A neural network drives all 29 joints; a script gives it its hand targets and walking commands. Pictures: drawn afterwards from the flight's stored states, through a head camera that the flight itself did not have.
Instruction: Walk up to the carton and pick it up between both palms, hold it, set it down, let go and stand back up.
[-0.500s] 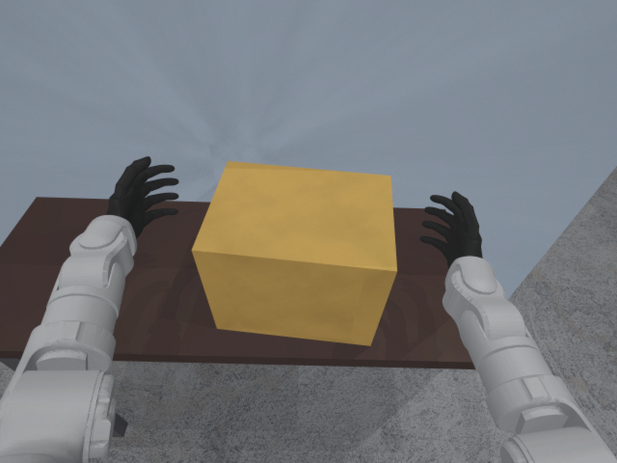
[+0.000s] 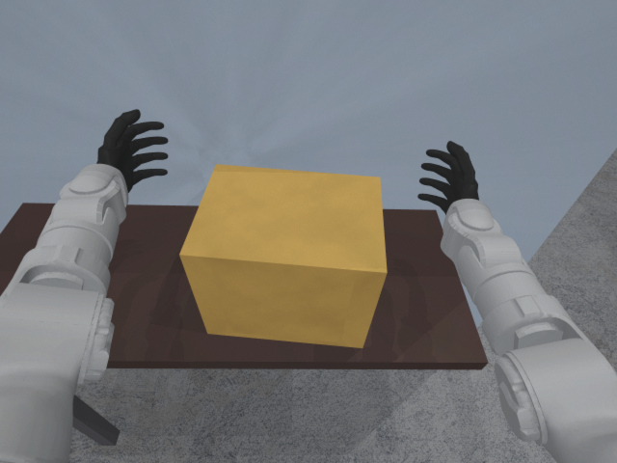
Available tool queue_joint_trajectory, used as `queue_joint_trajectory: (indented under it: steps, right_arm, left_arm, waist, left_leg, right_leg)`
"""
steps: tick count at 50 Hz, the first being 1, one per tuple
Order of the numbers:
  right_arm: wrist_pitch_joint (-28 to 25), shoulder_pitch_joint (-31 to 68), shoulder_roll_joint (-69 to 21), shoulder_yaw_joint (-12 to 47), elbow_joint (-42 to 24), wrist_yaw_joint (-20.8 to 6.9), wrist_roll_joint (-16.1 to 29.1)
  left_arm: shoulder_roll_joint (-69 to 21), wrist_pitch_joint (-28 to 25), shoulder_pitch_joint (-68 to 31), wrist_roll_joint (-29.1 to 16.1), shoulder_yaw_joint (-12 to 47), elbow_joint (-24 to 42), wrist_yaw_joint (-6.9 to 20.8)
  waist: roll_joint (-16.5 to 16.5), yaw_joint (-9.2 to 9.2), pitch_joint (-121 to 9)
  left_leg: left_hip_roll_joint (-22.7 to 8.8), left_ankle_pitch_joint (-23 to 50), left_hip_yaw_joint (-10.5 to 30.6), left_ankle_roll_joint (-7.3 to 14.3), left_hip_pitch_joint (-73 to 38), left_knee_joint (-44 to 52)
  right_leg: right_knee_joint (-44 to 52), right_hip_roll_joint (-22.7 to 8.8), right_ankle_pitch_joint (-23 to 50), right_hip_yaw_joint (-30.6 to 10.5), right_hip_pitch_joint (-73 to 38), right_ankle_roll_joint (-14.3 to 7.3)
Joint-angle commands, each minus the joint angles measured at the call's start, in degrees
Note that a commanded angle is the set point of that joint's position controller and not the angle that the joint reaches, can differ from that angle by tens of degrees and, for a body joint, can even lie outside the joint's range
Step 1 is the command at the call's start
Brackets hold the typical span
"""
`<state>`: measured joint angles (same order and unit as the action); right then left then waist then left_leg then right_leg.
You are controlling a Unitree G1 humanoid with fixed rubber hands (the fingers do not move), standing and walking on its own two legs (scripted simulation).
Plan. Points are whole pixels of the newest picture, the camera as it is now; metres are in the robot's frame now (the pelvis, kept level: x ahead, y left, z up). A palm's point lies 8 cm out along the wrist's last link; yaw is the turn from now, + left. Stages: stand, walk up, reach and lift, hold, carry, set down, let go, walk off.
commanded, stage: reach and lift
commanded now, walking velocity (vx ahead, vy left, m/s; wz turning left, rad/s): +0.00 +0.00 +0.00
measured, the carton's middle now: (290, 258) +0.44 +0.03 +0.00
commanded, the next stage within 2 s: none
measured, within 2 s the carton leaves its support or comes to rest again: neither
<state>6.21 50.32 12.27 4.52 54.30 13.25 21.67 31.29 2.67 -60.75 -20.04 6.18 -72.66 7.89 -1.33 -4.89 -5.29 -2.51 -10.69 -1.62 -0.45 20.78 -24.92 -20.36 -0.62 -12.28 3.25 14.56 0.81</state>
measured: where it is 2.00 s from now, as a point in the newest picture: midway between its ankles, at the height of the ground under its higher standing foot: outside the picture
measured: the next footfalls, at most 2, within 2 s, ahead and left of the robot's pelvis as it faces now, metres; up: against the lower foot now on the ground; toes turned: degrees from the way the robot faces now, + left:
none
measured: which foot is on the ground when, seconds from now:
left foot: down 0.00-1.00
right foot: down 0.00-1.00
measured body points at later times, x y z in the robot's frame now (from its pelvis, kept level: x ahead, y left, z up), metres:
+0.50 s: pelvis -0.01 +0.00 -0.01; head +0.05 +0.03 +0.44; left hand +0.47 +0.24 +0.10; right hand +0.43 -0.19 +0.08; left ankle +0.01 +0.12 -0.74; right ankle -0.03 -0.13 -0.74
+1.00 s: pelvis -0.01 +0.01 -0.02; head +0.06 +0.04 +0.42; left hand +0.47 +0.23 +0.07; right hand +0.44 -0.18 +0.07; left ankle +0.01 +0.12 -0.74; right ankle -0.03 -0.13 -0.74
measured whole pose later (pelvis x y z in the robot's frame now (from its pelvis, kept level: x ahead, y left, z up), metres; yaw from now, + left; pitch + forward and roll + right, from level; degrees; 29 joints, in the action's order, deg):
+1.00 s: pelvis -0.01 +0.01 -0.02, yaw -1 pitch +22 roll -2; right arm -13.0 56.7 10.3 4.0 75.3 9.2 21.9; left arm 23.6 -18.0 -66.1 -19.0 9.5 -92.2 5.0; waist -1.3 -5.1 -13.9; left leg -2.7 -12.8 -1.0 0.1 45.2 -36.2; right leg -32.6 -0.8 -15.0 3.4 39.2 1.3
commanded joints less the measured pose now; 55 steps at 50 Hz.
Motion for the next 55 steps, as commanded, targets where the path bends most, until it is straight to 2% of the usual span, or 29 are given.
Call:
queue_joint_trajectory:
  steps: [1, 7, 16, 20, 26, 29, 38, 48, 52, 55]
  right_arm:
    - [-2.15, 25.91, 7.41, -1.23, -2.59, -0.15, 0.10]
    - [-3.92, 26.99, 7.04, 0.30, 2.77, -0.81, 0.78]
    - [-9.33, 26.31, 5.65, 1.04, 4.22, -1.58, 0.33]
    - [-12.12, 25.61, 5.18, 0.55, 5.23, -1.84, -0.02]
    - [-16.58, 25.03, 4.89, -0.74, 8.59, -2.33, -1.22]
    - [-18.56, 25.35, 5.26, -1.42, 9.66, -2.80, -1.37]
    - [-21.02, 26.72, 6.66, -2.30, 12.95, -3.47, -0.60]
    - [-20.87, 27.52, 4.63, -0.95, 14.94, -4.09, 0.05]
    - [-21.02, 28.31, 2.92, -1.83, 14.86, -3.75, -1.20]
    - [-21.39, 28.53, 1.95, -3.72, 14.46, -3.28, -3.05]
  left_arm:
    - [7.84, -3.59, -25.49, -1.30, 0.94, 1.02, -0.04]
    - [6.75, -6.37, -26.38, -1.31, 2.52, -5.74, 0.18]
    - [6.13, -12.71, -26.28, -1.28, 2.39, -8.39, -0.17]
    - [5.01, -15.58, -26.09, -1.10, 2.56, -9.04, -0.55]
    - [2.88, -19.66, -25.23, -0.66, 2.76, -12.42, -1.01]
    - [2.19, -21.50, -26.04, -0.61, 3.11, -12.14, -1.55]
    - [0.42, -22.47, -27.12, 0.23, 3.37, -11.16, -2.82]
    - [-1.42, -22.28, -26.61, 1.08, 2.81, -13.50, -2.96]
    - [-2.91, -22.75, -27.29, 1.60, 2.57, -13.78, -3.11]
    - [-4.25, -22.94, -27.91, 2.84, 1.88, -12.86, -3.40]
  waist:
    - [5.77, -1.15, -25.80]
    - [5.93, -1.14, -25.65]
    - [5.70, -0.54, -31.08]
    - [6.92, -0.44, -34.19]
    - [6.65, -0.65, -37.11]
    - [7.80, -0.58, -39.26]
    - [9.97, -0.32, -43.26]
    - [6.81, 0.76, -39.78]
    - [6.25, 0.54, -39.28]
    - [7.24, 0.28, -40.56]
  left_leg:
    - [2.32, 19.84, 0.87, -1.00, -17.82, -2.23]
    - [2.05, 20.75, 1.06, -1.09, -16.72, -2.75]
    - [2.21, 20.73, 0.61, -1.09, -12.16, -4.67]
    - [2.13, 21.56, 0.72, -1.67, -10.97, -6.26]
    - [2.11, 21.38, 0.85, -2.20, -7.39, -8.73]
    - [2.00, 22.75, 1.00, -2.96, -7.10, -10.23]
    - [1.77, 25.06, 0.99, -4.20, -7.95, -13.08]
    - [1.75, 21.39, 0.84, -2.87, -3.24, -13.03]
    - [1.74, 19.67, 0.67, -2.68, -1.52, -12.82]
    - [1.62, 20.11, 0.61, -3.10, -2.15, -13.03]
  right_leg:
    - [0.39, 1.55, 18.01, 0.51, 1.33, -0.36]
    - [0.10, 1.37, 17.56, 0.76, 3.78, -0.60]
    - [-2.59, 0.81, 18.52, 0.63, 5.94, -0.15]
    - [-4.02, 0.82, 18.47, 0.80, 8.47, -0.26]
    - [-6.55, 0.96, 17.75, 1.17, 12.41, 0.05]
    - [-7.78, 1.25, 17.11, 1.44, 15.03, -0.05]
    - [-9.40, 2.07, 15.00, 2.09, 20.01, -0.16]
    - [-10.33, 1.56, 12.36, 1.52, 20.22, 0.05]
    - [-10.74, 1.28, 11.62, 1.26, 19.99, -0.01]
    - [-10.75, 1.34, 11.16, 1.43, 20.94, -0.30]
